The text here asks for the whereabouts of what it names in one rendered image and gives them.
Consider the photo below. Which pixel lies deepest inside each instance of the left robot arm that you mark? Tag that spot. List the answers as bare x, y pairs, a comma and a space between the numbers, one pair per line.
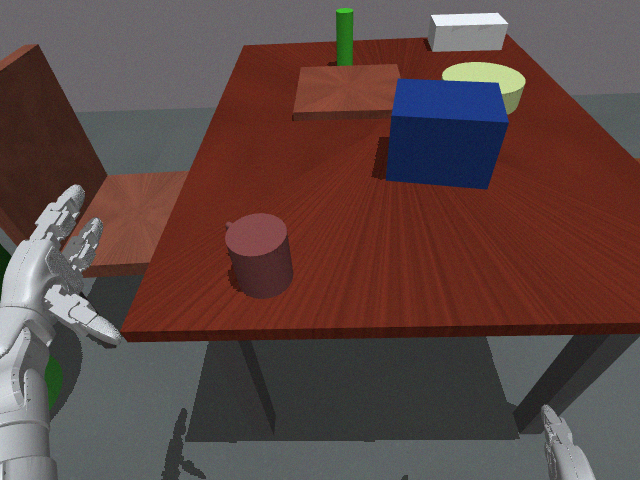
25, 336

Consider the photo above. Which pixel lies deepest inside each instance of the potted plant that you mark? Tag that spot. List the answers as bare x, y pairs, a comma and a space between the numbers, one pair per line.
53, 372

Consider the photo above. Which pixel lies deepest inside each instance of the right robot hand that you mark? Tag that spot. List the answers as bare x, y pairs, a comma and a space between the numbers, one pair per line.
566, 461

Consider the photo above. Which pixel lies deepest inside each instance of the table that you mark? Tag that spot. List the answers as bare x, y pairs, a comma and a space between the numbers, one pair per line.
552, 247

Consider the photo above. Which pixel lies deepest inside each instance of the left robot hand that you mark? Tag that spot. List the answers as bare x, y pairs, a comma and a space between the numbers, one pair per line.
40, 277

